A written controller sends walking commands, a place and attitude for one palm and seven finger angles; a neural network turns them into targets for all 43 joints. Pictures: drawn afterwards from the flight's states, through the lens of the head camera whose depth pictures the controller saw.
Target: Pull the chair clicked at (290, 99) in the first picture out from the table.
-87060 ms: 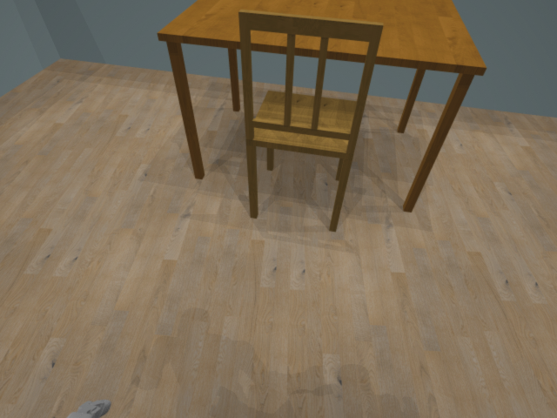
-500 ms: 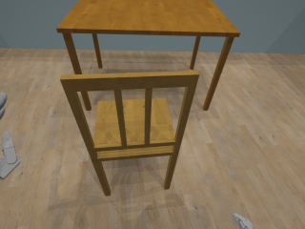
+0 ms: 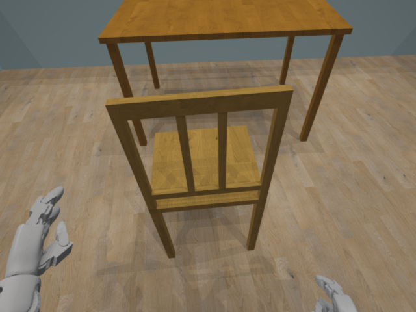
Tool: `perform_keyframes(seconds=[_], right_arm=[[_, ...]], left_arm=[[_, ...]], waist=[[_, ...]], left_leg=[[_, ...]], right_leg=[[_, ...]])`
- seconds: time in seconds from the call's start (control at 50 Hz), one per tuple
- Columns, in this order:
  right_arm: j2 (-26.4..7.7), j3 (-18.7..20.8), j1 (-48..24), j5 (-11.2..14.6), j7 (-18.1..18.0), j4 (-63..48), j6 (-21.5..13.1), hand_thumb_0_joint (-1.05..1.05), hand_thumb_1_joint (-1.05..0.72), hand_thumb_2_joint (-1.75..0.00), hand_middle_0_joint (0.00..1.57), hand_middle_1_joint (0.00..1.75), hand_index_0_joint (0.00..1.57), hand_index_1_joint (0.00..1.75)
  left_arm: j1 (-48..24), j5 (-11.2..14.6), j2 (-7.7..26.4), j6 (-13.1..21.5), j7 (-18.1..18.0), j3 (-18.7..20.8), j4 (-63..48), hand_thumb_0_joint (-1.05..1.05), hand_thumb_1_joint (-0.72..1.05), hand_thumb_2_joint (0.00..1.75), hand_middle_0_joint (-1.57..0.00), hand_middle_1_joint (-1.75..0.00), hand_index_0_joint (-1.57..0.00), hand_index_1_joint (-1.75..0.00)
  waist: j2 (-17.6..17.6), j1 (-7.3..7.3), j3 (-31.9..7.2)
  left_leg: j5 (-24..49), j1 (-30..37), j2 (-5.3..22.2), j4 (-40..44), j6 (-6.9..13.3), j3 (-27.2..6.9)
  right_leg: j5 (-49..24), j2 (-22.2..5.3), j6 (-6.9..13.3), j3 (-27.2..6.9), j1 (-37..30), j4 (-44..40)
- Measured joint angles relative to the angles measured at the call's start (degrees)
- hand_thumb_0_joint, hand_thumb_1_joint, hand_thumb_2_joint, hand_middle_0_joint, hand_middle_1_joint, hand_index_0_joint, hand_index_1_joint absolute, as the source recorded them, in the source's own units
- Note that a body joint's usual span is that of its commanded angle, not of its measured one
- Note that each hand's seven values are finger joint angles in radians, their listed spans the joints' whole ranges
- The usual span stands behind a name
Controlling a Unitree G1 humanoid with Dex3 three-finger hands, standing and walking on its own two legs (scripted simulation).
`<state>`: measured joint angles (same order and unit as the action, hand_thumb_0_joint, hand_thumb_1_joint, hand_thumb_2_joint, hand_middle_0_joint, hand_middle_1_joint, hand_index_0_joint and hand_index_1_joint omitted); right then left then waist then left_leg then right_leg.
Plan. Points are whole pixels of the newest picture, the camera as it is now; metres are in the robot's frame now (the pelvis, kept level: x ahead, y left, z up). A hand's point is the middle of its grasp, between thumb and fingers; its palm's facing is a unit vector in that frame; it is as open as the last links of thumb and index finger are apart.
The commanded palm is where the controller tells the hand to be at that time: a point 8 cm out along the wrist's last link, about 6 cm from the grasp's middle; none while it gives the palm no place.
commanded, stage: let the arm hang, fingers relaxed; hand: left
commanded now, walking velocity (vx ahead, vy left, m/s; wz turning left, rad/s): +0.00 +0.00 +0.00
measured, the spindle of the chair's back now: (186, 157) +0.53 +0.11 -0.06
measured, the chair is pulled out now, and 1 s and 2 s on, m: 0.55 0.55 0.55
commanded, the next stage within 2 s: look to check the result in 1.00 s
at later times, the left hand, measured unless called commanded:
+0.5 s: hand out of the picture -0.04 +0.18 -0.16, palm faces +0.02 -0.96 -0.26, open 7.3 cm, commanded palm none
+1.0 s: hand out of the picture -0.01 +0.13 -0.17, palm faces +0.04 -0.98 -0.18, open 7.3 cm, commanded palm none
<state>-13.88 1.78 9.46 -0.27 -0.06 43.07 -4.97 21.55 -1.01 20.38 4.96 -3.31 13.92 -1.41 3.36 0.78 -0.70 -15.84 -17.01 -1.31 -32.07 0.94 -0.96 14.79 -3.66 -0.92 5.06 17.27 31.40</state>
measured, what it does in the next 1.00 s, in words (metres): stands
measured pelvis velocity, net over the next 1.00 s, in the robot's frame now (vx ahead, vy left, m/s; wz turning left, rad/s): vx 0.00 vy -0.03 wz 0.00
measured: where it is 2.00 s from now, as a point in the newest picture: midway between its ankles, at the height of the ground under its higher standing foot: outside the picture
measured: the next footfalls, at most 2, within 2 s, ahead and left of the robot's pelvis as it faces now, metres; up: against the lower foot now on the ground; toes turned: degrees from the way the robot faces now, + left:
none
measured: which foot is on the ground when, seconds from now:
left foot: down 0.00-1.00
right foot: down 0.00-1.00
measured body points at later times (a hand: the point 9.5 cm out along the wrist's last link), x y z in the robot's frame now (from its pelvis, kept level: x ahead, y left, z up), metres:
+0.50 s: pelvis -0.02 -0.02 +0.00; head +0.00 -0.03 +0.45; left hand -0.04 +0.24 -0.14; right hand -0.03 -0.25 -0.15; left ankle +0.01 +0.11 -0.73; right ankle +0.02 -0.13 -0.73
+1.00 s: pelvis +0.00 -0.03 +0.00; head +0.01 -0.04 +0.45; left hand -0.01 +0.18 -0.15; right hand -0.02 -0.23 -0.16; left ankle +0.01 +0.11 -0.73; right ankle +0.02 -0.13 -0.73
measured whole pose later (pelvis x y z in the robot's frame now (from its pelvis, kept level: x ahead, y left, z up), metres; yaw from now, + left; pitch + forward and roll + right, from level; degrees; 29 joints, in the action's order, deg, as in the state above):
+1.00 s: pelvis +0.00 -0.03 +0.00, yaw +0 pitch -1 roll +0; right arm -5.8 0.0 19.8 -0.8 -2.1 60.9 0.0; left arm 17.9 -0.2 7.3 -0.7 -2.0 -0.2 60.4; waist 0.9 0.0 2.5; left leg -13.9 -13.1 1.3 -28.1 -1.7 -2.3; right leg 13.4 -0.9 2.0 6.4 13.5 28.0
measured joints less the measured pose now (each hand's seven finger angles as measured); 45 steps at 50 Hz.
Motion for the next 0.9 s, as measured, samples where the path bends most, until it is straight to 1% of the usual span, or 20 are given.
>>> perform_keyframes(seconds=[0.04, 0.08, 0.12, 0.16, 0.18, 0.2, 0.22, 0.26, 0.38, 0.5, 0.6, 0.76, 0.8, 0.84, 0.9], right_arm=[[-0.11, -0.24, -0.68, -0.61, 0.31, 1.57, 2.02, 0.01, -0.90, -0.90, 0.20, 0.30, 0.20, 0.30], [0.85, -0.80, -0.45, -0.94, 0.45, 2.52, 3.38, 0.01, -0.91, -0.90, 0.20, 0.30, 0.20, 0.30], [2.26, -1.66, 0.56, -1.06, 0.50, 3.56, 4.28, 0.01, -0.91, -0.90, 0.20, 0.30, 0.20, 0.30], [3.54, -2.51, 2.05, -1.09, 0.50, 5.11, 4.83, 0.01, -0.91, -0.90, 0.20, 0.30, 0.20, 0.30], [4.13, -2.76, 3.01, -1.08, 0.42, 5.97, 5.01, 0.01, -0.91, -0.90, 0.20, 0.30, 0.20, 0.30], [4.67, -2.91, 4.08, -1.07, 0.30, 6.89, 5.18, 0.01, -0.91, -0.90, 0.20, 0.30, 0.20, 0.30], [4.98, -2.88, 4.97, -1.00, 0.06, 7.86, 5.37, 0.01, -0.91, -0.90, 0.20, 0.30, 0.20, 0.30], [4.74, -2.30, 6.29, -1.13, -0.39, 9.39, 5.89, 0.01, -0.92, -0.90, 0.20, 0.30, 0.20, 0.30], [3.02, -0.82, 9.61, -1.15, -0.85, 11.81, 6.56, 0.01, -0.92, -0.90, 0.20, 0.30, 0.20, 0.30], [4.09, -1.12, 11.87, -1.10, -0.85, 13.83, 6.31, 0.01, -0.91, -0.90, 0.20, 0.30, 0.20, 0.30], [5.95, -1.80, 12.79, -0.95, -0.93, 15.55, 5.85, 0.01, -0.91, -0.90, 0.20, 0.30, 0.20, 0.30], [8.27, -2.45, 12.05, -0.55, -1.45, 17.53, 4.87, 0.01, -0.91, -0.90, 0.20, 0.30, 0.20, 0.30], [8.68, -2.47, 11.50, -0.50, -1.59, 17.66, 4.75, 0.01, -0.91, -0.90, 0.20, 0.30, 0.20, 0.30], [8.91, -2.48, 11.04, -0.61, -1.81, 17.78, 4.73, 0.01, -0.91, -0.90, 0.20, 0.30, 0.20, 0.30], [8.69, -2.20, 10.79, -0.59, -1.98, 17.94, 4.89, 0.01, -0.92, -0.90, 0.20, 0.30, 0.20, 0.30]], left_arm=[[-3.28, -0.41, -3.68, -4.53, 1.14, -4.08, 13.98, 0.01, 0.90, 0.90, -0.19, -0.30, -0.20, -0.30], [-4.80, -0.73, -6.69, -7.45, 1.99, -7.92, 25.36, 0.01, 0.91, 0.90, -0.19, -0.30, -0.20, -0.29], [-4.93, -0.72, -9.25, -8.94, 2.65, -11.30, 33.76, 0.01, 0.91, 0.90, -0.19, -0.30, -0.19, -0.29], [-4.31, -0.46, -11.48, -9.51, 3.14, -13.99, 40.20, 0.01, 0.91, 0.90, -0.19, -0.30, -0.20, -0.29], [-4.15, 0.58, -12.38, -9.02, 2.48, -13.40, 42.18, 0.00, 0.93, 0.90, -0.20, -0.30, -0.20, -0.29], [-4.48, 1.09, -12.29, -8.20, 1.65, -12.26, 43.21, -0.02, 0.98, 0.90, -0.20, -0.30, -0.21, -0.30], [-4.87, 1.02, -11.51, -7.62, 1.46, -12.19, 44.36, -0.04, 1.00, 0.90, -0.21, -0.30, -0.21, -0.30], [-4.98, 0.53, -10.10, -7.20, 1.75, -12.60, 46.85, -0.05, 1.02, 0.90, -0.21, -0.30, -0.21, -0.30], [-2.43, 0.21, -8.49, -7.30, 2.21, -13.47, 54.37, -0.03, 0.97, 0.90, -0.20, -0.30, -0.21, -0.30], [-0.52, 0.36, -7.99, -7.37, 2.09, -13.37, 58.85, 0.00, 0.93, 0.90, -0.20, -0.30, -0.20, -0.30], [-0.65, 0.63, -9.13, -6.87, 1.90, -13.77, 60.54, 0.01, 0.92, 0.90, -0.20, -0.30, -0.20, -0.30], [-3.06, 0.92, -12.87, -5.78, 1.70, -14.70, 61.17, 0.01, 0.91, 0.90, -0.20, -0.30, -0.20, -0.30], [-3.55, 0.54, -13.06, -6.01, 1.09, -14.67, 61.70, 0.02, 0.93, 0.90, -0.20, -0.30, -0.20, -0.30], [-3.68, 0.69, -12.93, -5.93, 1.12, -14.48, 61.94, 0.03, 0.94, 0.90, -0.20, -0.30, -0.20, -0.30], [-3.77, 0.80, -12.92, -5.78, 1.16, -14.32, 61.91, 0.03, 0.94, 0.90, -0.20, -0.30, -0.20, -0.30]], waist=[[0.62, -0.77, -0.26], [-0.36, -1.59, 0.48], [-2.57, -2.23, 1.65], [-4.90, -2.32, 2.80], [-5.81, -2.16, 3.25], [-6.54, -1.66, 3.66], [-6.99, -1.08, 4.02], [-6.86, -0.57, 4.41], [-3.43, -0.81, 3.88], [-1.92, -0.87, 3.14], [-1.74, -0.80, 2.76], [-2.53, -0.87, 2.59], [-2.79, -0.89, 2.66], [-3.00, -1.02, 2.71], [-2.85, -0.84, 2.80]], left_leg=[[-0.53, -0.77, -0.41, -1.35, 0.26, 0.19], [-0.63, -0.61, -0.65, -1.80, 0.22, 0.45], [-0.43, 0.02, -0.76, -1.67, 0.05, 0.47], [-0.11, 0.72, -0.45, -1.25, -0.21, 0.24], [0.11, 0.80, -0.14, -1.03, -0.39, -0.17], [0.46, 0.77, 0.17, -0.72, -0.63, -0.71], [0.87, 0.83, 0.47, -0.29, -0.89, -1.10], [1.55, 0.89, 1.02, 0.42, -1.19, -1.63], [2.34, 1.15, 1.54, 1.77, -1.18, -1.65], [2.44, 1.32, 1.56, 2.52, -1.11, -1.24], [2.29, 1.64, 1.81, 2.81, -1.51, -1.16], [2.16, 3.04, 2.02, 3.64, -2.13, -1.10], [2.10, 3.41, 2.20, 3.79, -2.25, -1.02], [2.05, 3.66, 2.31, 3.87, -2.40, -1.10], [1.97, 3.84, 2.48, 3.88, -2.52, -1.28]], right_leg=[[0.74, -0.48, -0.33, -0.26, 1.09, 1.97], [1.27, -0.75, -0.07, -0.57, 1.40, 3.29], [1.53, -0.88, 0.22, -0.62, 1.11, 3.92], [1.26, -0.56, 0.40, -0.39, 0.35, 3.47], [0.86, -0.23, 0.52, 0.05, -0.09, 2.75], [0.30, 0.11, 0.73, 0.62, -0.51, 1.83], [-0.30, 0.44, 0.96, 1.04, -0.90, 0.87], [-1.46, 1.09, 1.36, 1.61, -1.61, -1.03], [-3.01, 1.74, 1.72, 1.68, -2.33, -3.57], [-2.57, 1.74, 2.00, 1.26, -1.78, -3.11], [-2.18, 1.97, 2.19, 1.16, -1.81, -2.93], [-1.60, 2.15, 2.42, 1.09, -2.77, -2.93], [-1.56, 2.34, 2.54, 1.01, -3.05, -3.02], [-1.46, 2.44, 2.66, 1.09, -3.30, -3.03], [-1.42, 2.62, 2.79, 1.28, -3.62, -3.26]])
